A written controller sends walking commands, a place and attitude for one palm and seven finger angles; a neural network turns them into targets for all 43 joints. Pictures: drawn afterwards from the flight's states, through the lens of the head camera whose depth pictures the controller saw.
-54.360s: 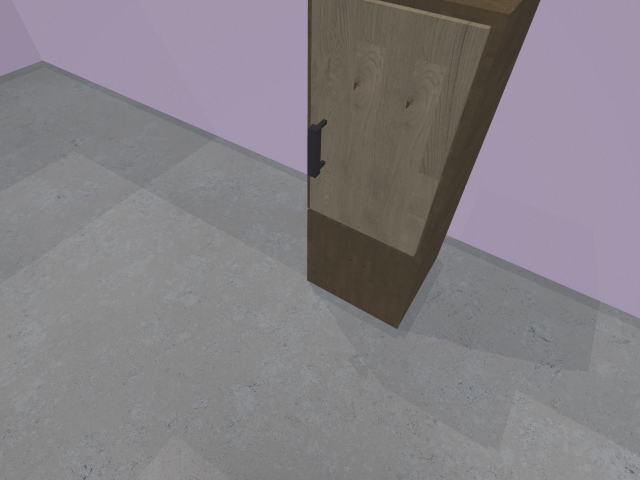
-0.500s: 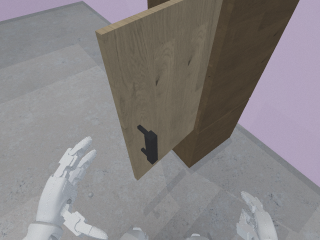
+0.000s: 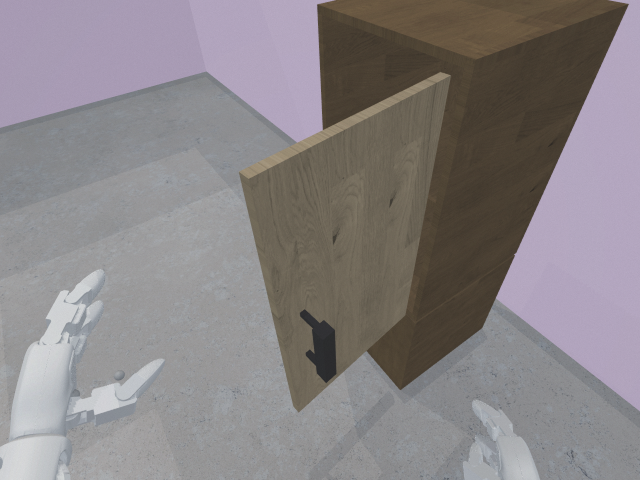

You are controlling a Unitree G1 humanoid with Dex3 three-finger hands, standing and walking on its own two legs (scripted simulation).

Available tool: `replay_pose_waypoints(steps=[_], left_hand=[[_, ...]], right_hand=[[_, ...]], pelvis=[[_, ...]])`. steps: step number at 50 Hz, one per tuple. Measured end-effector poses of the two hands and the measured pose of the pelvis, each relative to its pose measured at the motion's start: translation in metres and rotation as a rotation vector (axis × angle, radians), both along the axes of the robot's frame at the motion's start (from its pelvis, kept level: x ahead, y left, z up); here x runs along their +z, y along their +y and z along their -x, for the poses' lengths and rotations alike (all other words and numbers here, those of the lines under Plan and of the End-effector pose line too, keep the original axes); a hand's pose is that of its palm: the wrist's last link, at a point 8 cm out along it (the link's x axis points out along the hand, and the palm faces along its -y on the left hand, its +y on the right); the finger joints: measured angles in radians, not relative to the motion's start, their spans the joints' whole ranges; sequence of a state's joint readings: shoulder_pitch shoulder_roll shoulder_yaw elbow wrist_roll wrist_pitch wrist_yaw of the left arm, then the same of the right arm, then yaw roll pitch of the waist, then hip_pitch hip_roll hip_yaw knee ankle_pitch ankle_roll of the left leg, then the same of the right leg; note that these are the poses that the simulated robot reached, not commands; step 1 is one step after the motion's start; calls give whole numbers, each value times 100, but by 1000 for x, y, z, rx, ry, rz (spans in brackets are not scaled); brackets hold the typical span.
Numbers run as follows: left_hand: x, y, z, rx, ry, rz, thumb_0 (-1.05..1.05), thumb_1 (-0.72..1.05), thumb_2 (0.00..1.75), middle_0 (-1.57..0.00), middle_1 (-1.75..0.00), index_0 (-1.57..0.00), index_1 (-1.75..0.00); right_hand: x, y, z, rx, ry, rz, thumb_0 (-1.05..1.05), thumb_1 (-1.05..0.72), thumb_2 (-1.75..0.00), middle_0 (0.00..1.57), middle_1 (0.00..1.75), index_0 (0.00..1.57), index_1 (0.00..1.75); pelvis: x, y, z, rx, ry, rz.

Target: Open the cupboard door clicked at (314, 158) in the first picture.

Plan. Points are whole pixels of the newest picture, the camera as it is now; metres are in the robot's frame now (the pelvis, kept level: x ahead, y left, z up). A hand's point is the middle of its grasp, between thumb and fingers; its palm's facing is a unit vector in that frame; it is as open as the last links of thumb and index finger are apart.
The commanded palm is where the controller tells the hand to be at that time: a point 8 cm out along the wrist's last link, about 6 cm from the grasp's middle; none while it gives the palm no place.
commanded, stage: draw the hand back to the body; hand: left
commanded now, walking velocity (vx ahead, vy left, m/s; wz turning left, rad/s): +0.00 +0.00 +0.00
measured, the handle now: (316, 345) +0.35 +0.05 -0.09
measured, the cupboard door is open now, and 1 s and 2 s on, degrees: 98 98 98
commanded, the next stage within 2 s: step back with the hand held close in 0.58 s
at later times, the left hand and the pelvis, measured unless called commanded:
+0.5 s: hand (80, 352) +0.19 +0.25 +0.16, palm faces +0.42 -0.81 -0.41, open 7.5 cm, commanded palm +0.14 +0.29 +0.18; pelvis +0.00 -0.01 +0.01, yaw -1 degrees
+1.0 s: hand (64, 368) +0.17 +0.25 +0.16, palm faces +0.34 -0.78 -0.53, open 7.4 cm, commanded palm +0.11 +0.30 +0.18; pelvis -0.03 +0.00 +0.01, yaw -1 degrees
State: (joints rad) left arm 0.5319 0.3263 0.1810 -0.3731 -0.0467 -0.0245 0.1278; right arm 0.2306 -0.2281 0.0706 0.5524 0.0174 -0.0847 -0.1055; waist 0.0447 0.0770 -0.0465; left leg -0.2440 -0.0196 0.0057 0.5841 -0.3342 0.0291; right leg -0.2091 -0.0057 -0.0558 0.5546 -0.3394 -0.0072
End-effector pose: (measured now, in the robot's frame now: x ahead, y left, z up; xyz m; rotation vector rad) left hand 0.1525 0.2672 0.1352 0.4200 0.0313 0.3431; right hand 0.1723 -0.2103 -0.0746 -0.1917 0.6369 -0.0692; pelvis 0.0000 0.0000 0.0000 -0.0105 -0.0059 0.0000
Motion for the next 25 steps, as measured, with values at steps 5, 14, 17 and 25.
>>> replay_pose_waypoints(steps=[5,14,17,25], left_hand=[[24,11,0,30,-65,-47,0,43,69,-19,-30,-19,-30],[63,25,6,79,-189,-127,0,73,82,-20,-30,-21,-30],[58,24,6,87,-174,-105,0,80,85,-20,-30,-21,-30],[44,13,7,60,-129,-67,1,88,89,-21,-30,-21,-30]], right_hand=[[5,-2,-6,14,-7,3,1,-90,-90,20,30,20,29],[7,-10,-8,16,1,6,1,-90,-90,20,30,20,29],[6,-13,-6,10,14,5,1,-90,-90,20,30,20,29],[6,-22,4,-8,32,23,1,-90,-90,20,30,20,29]], pelvis=[[5,-1,-1,-2,-25,-2],[10,-5,0,-6,-51,-3],[11,-6,1,-8,-55,-4],[12,-11,4,-11,-65,-5]])
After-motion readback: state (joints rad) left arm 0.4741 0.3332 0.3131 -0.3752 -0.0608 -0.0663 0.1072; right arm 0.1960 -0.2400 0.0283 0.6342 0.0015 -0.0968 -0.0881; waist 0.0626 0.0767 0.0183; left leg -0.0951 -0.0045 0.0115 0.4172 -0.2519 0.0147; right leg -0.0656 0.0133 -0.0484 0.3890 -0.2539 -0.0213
